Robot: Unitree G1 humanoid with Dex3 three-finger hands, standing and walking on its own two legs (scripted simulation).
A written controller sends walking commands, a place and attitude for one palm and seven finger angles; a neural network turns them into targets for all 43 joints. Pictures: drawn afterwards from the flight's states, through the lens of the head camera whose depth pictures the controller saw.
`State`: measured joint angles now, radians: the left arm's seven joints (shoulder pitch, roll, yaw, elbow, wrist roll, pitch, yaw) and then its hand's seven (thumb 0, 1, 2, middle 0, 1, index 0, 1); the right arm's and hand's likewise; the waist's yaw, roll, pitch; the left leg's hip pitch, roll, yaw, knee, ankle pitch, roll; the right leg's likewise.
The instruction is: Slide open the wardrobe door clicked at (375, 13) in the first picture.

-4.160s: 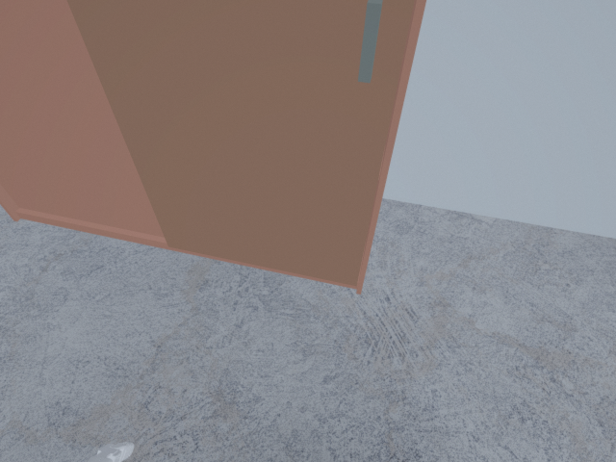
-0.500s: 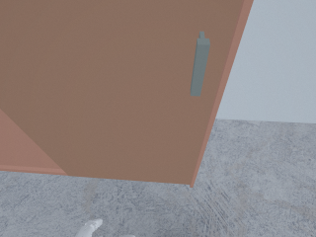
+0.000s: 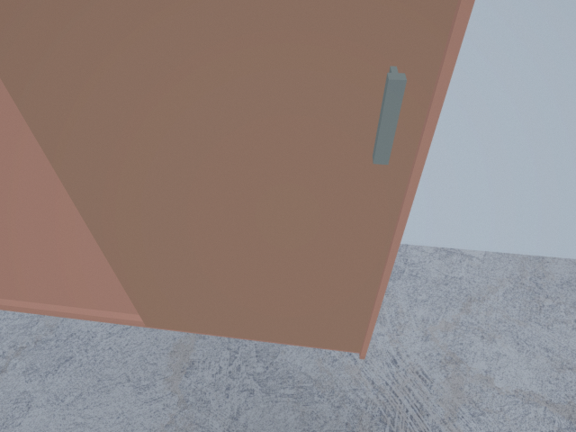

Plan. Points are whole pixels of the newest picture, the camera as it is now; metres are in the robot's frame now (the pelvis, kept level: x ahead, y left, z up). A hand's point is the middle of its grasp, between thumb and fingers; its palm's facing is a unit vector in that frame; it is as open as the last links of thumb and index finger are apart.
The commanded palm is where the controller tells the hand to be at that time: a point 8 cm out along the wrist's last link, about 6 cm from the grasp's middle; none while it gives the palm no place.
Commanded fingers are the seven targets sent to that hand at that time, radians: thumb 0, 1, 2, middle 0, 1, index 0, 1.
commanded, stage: come to a stop and stand still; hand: right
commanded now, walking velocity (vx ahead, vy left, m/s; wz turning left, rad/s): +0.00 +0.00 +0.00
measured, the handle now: (386, 115) +0.56 -0.11 +0.20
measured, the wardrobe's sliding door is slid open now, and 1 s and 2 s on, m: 0.00 0.00 0.00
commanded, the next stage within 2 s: look again from close up in 1.86 s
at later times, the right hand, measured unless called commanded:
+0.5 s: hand out of the picture -0.05 -0.24 -0.15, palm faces +0.02 +0.96 -0.28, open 7.4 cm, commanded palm none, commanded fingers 0.00 -0.90 -0.90 0.20 0.30 0.20 0.30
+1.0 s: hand out of the picture -0.18 -0.22 -0.16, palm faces +0.03 +0.98 -0.18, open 7.4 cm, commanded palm none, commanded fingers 0.00 -0.90 -0.90 0.20 0.30 0.20 0.30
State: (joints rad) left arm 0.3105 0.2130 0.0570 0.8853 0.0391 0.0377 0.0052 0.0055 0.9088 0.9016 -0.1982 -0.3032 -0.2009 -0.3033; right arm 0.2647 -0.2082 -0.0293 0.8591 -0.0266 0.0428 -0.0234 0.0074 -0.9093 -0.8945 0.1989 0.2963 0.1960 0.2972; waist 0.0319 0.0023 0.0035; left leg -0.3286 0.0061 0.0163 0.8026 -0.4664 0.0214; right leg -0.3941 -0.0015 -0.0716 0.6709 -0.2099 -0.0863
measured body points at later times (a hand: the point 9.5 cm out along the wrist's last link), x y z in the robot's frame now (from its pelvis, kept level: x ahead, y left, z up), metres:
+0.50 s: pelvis -0.09 -0.02 +0.01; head -0.11 -0.03 +0.46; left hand -0.07 +0.25 -0.12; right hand -0.05 -0.29 -0.13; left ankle -0.05 +0.12 -0.72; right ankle -0.02 -0.10 -0.72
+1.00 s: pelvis -0.13 -0.05 +0.02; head -0.13 -0.06 +0.47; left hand -0.10 +0.19 -0.13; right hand -0.18 -0.27 -0.14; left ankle -0.11 +0.10 -0.72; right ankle -0.03 -0.10 -0.71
